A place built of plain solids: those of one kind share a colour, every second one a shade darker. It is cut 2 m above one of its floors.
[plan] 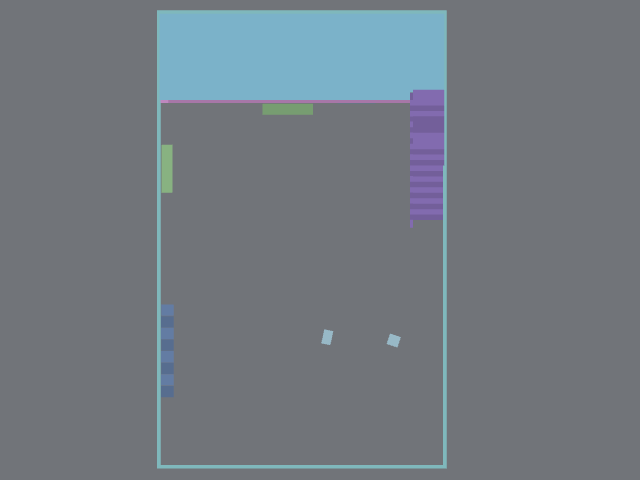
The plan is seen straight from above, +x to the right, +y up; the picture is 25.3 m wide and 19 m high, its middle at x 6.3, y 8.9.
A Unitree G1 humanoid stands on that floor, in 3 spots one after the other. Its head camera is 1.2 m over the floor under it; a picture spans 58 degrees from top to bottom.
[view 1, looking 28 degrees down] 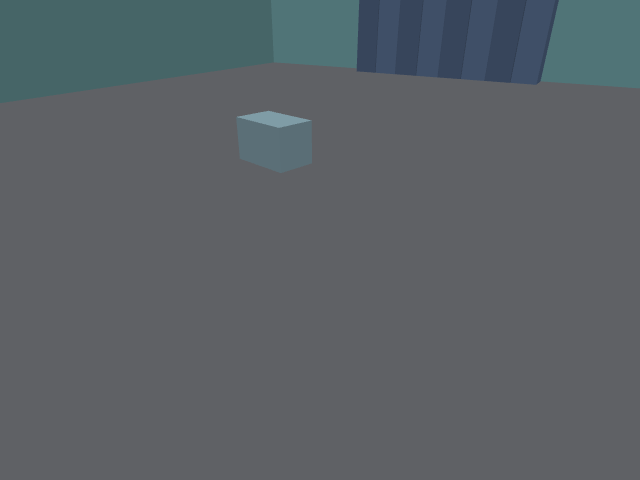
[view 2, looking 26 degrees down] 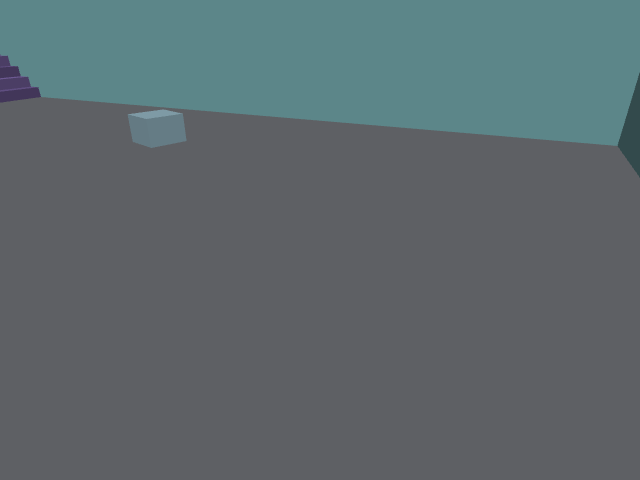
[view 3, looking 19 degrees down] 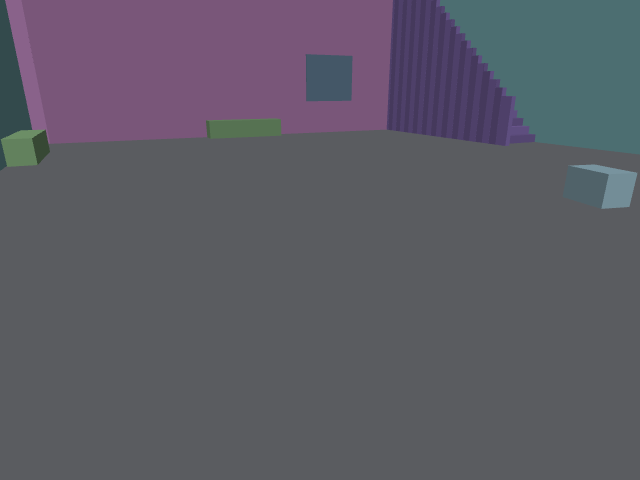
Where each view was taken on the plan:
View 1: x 9.57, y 7.39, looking -148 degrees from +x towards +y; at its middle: ground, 2.56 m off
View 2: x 5.31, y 1.10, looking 24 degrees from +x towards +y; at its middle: ground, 2.74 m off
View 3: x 1.70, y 2.00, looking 65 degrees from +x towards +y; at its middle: ground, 3.69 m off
